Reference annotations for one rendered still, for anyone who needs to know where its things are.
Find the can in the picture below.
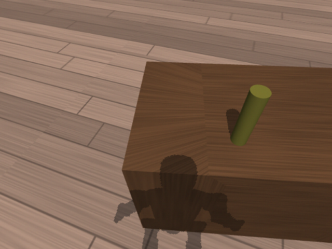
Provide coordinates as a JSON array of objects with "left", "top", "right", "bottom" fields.
[{"left": 230, "top": 85, "right": 272, "bottom": 146}]

